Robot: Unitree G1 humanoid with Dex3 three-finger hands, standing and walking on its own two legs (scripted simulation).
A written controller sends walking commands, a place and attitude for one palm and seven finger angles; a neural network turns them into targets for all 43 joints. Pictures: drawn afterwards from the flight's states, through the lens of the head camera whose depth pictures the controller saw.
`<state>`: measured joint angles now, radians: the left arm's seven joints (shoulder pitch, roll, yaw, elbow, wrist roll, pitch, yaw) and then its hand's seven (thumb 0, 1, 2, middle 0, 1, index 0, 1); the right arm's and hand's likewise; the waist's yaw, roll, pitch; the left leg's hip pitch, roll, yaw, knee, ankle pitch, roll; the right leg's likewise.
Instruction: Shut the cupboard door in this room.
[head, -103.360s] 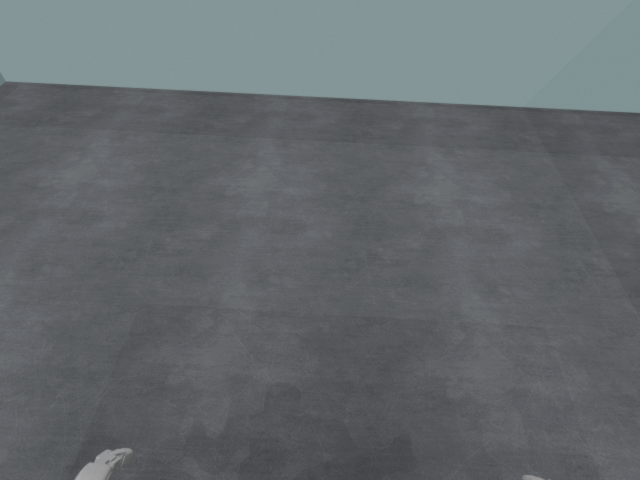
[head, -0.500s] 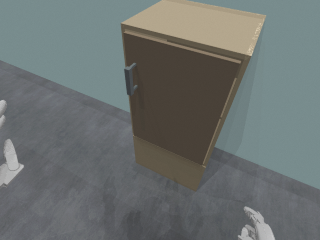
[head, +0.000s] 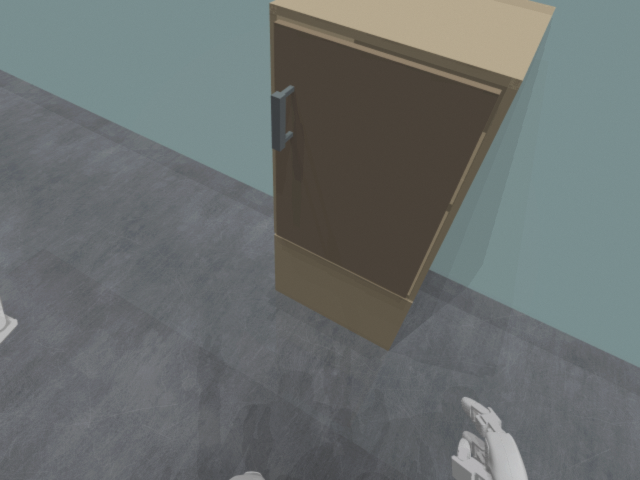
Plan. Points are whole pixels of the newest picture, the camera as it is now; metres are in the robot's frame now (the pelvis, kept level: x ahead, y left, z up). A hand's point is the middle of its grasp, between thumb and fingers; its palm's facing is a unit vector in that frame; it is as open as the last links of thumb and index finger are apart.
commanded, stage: step back with the hand held close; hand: left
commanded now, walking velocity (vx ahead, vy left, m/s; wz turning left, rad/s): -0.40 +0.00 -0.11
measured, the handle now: (283, 118) +0.77 +0.15 +0.02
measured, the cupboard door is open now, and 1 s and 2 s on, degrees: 0 0 0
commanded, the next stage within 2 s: stop stepping back and stand still in 0.02 s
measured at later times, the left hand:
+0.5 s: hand out of the picture +0.09 +0.29 +0.17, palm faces +0.44 -0.82 -0.36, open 7.4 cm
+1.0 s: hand out of the picture +0.08 +0.29 +0.10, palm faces +0.37 -0.83 -0.42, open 7.4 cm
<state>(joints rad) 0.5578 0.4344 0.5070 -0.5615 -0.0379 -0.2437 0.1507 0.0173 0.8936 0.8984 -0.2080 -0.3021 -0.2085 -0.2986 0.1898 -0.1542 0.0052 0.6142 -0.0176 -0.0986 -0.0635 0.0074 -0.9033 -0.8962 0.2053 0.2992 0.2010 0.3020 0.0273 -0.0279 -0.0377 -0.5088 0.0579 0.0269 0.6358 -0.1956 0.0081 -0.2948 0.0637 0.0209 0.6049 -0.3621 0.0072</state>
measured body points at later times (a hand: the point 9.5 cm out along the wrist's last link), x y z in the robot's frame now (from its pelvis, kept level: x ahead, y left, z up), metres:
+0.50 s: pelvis -0.11 +0.03 +0.02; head -0.12 +0.07 +0.47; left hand +0.06 +0.34 +0.19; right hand +0.01 -0.22 -0.05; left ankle -0.06 +0.11 -0.72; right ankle -0.16 -0.10 -0.71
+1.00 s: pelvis -0.14 +0.03 +0.00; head -0.15 +0.03 +0.45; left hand +0.06 +0.33 +0.13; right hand +0.00 -0.24 -0.09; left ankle -0.08 +0.13 -0.72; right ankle -0.22 -0.08 -0.70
